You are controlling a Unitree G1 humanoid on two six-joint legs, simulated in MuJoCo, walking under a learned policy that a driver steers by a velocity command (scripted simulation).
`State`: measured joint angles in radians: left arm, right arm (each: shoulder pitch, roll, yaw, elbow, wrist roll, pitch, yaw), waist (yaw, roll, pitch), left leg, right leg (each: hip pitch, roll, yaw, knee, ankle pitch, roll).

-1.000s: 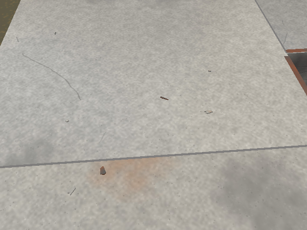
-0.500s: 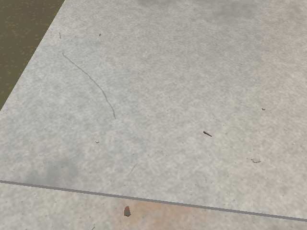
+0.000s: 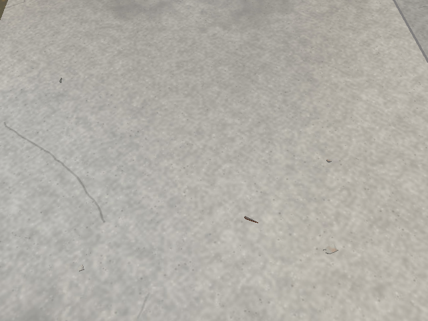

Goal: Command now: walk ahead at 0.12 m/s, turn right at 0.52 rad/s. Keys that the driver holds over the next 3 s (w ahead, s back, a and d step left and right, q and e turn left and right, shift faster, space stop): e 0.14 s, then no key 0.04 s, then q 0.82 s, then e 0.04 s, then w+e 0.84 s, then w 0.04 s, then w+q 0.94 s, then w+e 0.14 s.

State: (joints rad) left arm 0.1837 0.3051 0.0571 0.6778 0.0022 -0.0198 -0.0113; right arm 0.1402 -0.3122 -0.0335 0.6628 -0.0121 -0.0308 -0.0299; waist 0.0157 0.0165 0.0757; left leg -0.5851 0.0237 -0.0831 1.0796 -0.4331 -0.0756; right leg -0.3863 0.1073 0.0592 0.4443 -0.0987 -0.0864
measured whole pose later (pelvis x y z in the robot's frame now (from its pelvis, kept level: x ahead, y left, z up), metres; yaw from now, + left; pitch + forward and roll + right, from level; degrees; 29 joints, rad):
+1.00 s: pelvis +0.09 +0.09 +0.00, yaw +13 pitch +2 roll -1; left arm 0.13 0.32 0.09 0.73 0.01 0.03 0.03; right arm 0.20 -0.30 -0.06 0.57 0.00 0.02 0.01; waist 0.00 -0.04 0.06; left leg -0.35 -0.03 -0.03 0.58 -0.26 0.05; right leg -0.48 -0.03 0.02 1.10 -0.52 0.06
